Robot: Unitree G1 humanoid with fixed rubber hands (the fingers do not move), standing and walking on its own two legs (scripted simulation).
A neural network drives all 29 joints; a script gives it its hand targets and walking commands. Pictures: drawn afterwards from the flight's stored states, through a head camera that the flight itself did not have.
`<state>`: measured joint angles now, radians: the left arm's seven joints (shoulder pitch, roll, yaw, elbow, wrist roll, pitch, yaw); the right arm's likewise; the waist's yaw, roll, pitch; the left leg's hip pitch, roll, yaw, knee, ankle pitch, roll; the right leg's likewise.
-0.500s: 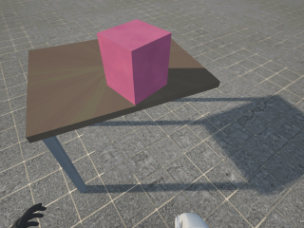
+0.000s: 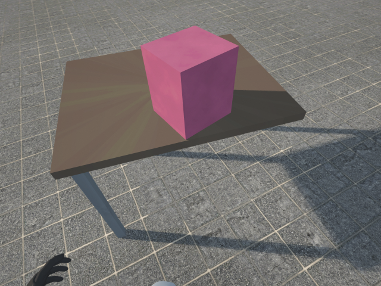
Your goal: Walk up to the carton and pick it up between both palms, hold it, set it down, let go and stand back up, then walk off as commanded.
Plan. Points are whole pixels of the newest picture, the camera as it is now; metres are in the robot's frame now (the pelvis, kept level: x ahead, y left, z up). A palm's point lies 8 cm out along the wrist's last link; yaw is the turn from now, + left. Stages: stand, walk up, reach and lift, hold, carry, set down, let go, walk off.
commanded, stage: walk up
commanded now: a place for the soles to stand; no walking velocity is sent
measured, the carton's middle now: (190, 82) +0.72 +0.03 +0.04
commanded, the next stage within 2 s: none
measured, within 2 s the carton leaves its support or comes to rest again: neither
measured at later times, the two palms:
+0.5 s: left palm out of the picture +0.12 +0.34 -0.08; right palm out of the picture +0.11 -0.31 -0.09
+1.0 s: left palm out of the picture +0.09 +0.34 -0.09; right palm out of the picture +0.12 -0.31 -0.08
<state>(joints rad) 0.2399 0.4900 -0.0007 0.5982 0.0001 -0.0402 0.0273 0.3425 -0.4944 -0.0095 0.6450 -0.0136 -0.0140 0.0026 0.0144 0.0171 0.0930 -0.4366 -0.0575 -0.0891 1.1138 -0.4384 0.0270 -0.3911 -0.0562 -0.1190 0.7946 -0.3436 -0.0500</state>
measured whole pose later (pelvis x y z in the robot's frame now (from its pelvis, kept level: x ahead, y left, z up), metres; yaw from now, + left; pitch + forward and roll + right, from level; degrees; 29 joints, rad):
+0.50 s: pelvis +0.01 +0.01 -0.02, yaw +3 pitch -4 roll +1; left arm 0.23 0.48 0.00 0.60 0.00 0.00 0.01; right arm 0.34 -0.48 -0.01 0.65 -0.01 -0.03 -0.02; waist 0.01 -0.01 0.16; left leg -0.47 -0.05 -0.12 0.97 -0.41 0.00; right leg -0.40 -0.06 -0.13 0.93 -0.46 -0.04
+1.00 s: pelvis -0.01 +0.01 -0.03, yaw +7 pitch -5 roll +0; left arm 0.22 0.49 0.00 0.60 0.00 0.03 0.01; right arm 0.34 -0.49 -0.01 0.65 -0.02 -0.04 -0.03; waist 0.00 -0.04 0.12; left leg -0.47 -0.04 -0.11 0.96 -0.42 0.00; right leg -0.39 -0.08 -0.14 1.01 -0.59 -0.03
